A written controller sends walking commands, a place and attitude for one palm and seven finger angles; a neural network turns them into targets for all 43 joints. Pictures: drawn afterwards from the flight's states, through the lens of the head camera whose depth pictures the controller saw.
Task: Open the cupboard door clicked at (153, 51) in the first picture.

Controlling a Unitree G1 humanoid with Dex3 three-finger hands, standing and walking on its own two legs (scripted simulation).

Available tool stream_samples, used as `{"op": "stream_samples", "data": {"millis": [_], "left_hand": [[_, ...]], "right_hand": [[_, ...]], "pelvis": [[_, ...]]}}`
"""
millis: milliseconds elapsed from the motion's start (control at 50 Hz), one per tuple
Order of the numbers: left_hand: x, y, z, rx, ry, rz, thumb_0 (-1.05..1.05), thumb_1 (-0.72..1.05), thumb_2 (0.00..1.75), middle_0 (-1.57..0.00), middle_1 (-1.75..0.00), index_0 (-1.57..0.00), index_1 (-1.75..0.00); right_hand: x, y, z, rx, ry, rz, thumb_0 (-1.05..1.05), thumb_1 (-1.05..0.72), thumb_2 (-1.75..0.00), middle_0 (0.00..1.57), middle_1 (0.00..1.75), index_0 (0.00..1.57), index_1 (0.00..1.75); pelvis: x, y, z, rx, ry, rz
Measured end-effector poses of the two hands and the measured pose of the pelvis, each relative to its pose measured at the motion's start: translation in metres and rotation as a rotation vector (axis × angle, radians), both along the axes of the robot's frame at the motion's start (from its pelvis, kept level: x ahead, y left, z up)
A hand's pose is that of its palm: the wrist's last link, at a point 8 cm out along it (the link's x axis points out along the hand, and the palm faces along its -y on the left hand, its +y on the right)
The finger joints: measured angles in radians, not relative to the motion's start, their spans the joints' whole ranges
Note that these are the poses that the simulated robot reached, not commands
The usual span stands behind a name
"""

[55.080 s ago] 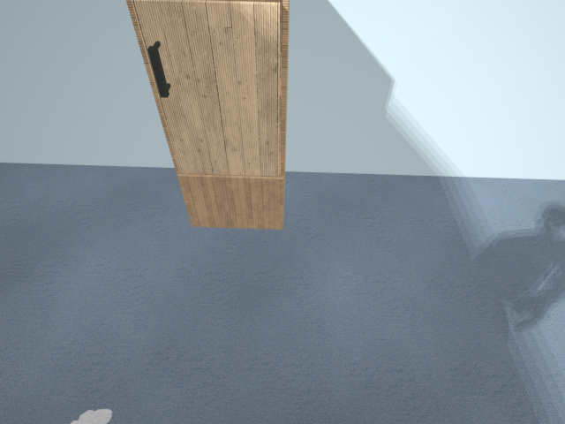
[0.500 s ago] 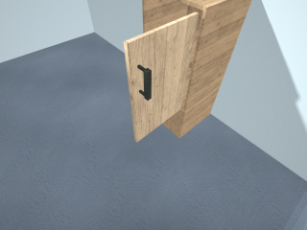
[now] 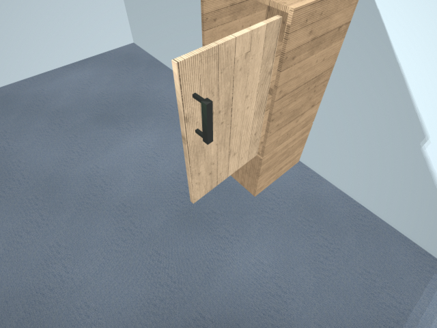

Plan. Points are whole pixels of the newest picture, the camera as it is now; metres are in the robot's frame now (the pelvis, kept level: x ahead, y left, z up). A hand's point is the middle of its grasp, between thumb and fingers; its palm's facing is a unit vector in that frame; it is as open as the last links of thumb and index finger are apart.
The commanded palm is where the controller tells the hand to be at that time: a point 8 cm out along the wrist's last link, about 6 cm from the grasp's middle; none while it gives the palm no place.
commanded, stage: look to check the result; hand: left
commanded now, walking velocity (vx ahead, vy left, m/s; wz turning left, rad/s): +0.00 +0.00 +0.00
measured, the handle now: (202, 119) +0.62 +0.08 +0.00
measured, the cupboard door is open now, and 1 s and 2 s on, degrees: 92 92 92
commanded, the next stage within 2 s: stand and wait in 0.04 s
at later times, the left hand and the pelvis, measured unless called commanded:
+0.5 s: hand out of the picture +0.06 +0.20 -0.17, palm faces +0.01 -0.97 -0.25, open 7.4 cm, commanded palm none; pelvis +0.02 +0.00 +0.00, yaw +0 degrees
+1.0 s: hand out of the picture +0.06 +0.20 -0.17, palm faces +0.00 -0.97 -0.25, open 7.4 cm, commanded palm none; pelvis +0.02 +0.00 +0.00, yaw +0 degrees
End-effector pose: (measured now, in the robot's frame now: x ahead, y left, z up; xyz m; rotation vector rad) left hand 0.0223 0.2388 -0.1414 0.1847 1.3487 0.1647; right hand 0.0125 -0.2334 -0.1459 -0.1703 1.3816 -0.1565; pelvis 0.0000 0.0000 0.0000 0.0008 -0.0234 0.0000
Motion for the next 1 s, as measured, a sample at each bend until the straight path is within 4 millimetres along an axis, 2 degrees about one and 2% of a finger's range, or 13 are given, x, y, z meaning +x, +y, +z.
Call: {"op": "stream_samples", "data": {"millis": [280,580,1000], "left_hand": [[0.02,0.008,0.004,0.017,-0.02,-0.011,0.0,0.91,0.9,-0.2,-0.3,-0.2,-0.3],[0.031,0.012,0.006,0.027,-0.029,-0.014,0.01,0.91,0.9,-0.2,-0.3,-0.2,-0.3],[0.031,0.011,0.005,0.02,-0.014,-0.01,0.01,0.91,0.89,-0.2,-0.3,-0.2,-0.3]], "right_hand": [[0.021,-0.013,0.005,-0.026,-0.017,0.018,0.0,-0.91,-0.9,0.2,0.3,0.2,0.3],[0.038,-0.015,0.007,-0.034,-0.038,0.031,0.0,-0.91,-0.9,0.2,0.3,0.2,0.3],[0.038,-0.014,0.007,-0.037,-0.021,0.028,0.0,-0.91,-0.9,0.2,0.3,0.2,0.3]], "pelvis": [[0.009,-0.002,0.002,-0.002,0.006,0.002],[0.018,-0.001,0.003,-0.001,0.006,0.003],[0.024,0.0,0.003,-0.001,0.009,0.003]]}}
